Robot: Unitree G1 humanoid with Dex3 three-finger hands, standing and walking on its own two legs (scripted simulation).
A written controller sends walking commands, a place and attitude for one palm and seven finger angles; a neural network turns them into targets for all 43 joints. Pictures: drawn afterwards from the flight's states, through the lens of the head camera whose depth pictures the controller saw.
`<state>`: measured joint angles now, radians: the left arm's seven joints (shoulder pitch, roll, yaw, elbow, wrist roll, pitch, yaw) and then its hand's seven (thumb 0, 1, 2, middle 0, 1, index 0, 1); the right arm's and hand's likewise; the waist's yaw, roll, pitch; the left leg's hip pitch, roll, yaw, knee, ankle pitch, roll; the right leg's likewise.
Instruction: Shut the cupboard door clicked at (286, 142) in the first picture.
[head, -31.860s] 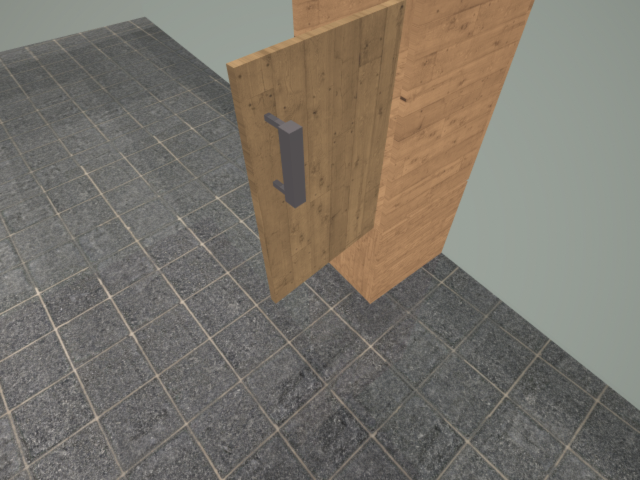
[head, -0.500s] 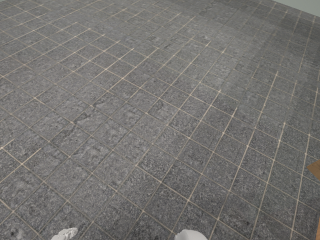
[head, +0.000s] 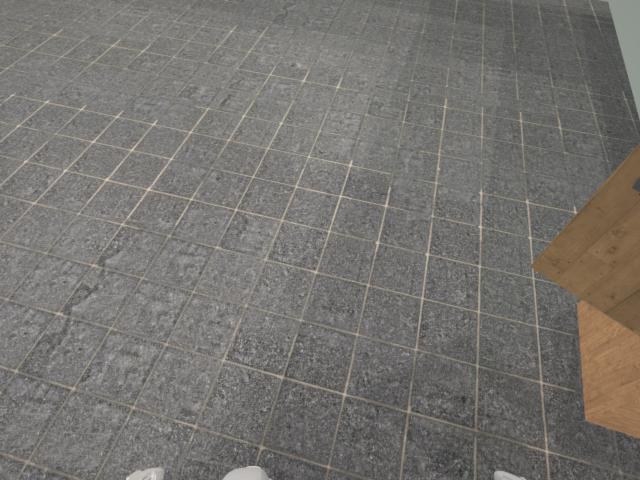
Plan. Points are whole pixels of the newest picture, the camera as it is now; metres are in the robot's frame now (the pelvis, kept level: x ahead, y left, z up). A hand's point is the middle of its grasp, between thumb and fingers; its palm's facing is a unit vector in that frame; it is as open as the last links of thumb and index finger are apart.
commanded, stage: turn to face it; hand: left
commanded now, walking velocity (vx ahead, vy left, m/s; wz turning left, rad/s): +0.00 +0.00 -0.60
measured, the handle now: out of the picture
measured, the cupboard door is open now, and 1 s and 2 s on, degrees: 66 66 66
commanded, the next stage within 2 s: take the last steps up to it in 1.04 s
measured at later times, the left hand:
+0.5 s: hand (225, 433) +0.19 +0.15 -0.15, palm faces -0.30 -0.92 -0.27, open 7.4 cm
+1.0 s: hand (266, 383) +0.27 +0.10 -0.16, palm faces -0.52 -0.83 -0.21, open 7.4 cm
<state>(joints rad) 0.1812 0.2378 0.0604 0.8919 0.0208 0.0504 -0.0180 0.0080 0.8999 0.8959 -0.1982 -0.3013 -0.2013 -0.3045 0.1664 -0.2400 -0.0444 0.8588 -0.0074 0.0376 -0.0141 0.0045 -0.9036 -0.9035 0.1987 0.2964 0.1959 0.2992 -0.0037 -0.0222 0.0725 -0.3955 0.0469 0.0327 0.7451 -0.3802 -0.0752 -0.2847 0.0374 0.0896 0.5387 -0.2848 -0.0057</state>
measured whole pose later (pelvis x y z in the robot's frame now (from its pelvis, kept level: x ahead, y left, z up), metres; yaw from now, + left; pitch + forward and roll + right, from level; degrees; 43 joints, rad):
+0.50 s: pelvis +0.02 -0.02 -0.01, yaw -18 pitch +1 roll -1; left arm 0.14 0.23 0.06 0.88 0.01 0.03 -0.02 0.01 0.90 0.90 -0.19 -0.30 -0.20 -0.30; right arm 0.20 -0.28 -0.06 0.91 -0.01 0.07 -0.02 0.01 -0.90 -0.90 0.20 0.30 0.20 0.30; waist -0.02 0.05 0.10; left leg -0.44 0.12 0.05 1.08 -0.51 -0.07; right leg -0.28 0.01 -0.03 0.60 -0.34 -0.02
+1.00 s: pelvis +0.06 -0.02 +0.00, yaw -32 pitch +1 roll -2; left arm 0.12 0.25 0.07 0.90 0.01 0.07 -0.03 0.01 0.91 0.90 -0.19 -0.30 -0.20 -0.30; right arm 0.25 -0.22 -0.02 0.90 -0.03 0.02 -0.02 0.00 -0.90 -0.90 0.20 0.30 0.20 0.30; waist -0.02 0.01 0.09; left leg -0.25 0.13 0.13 0.54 -0.30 -0.03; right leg -0.34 0.00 -0.06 0.76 -0.45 0.03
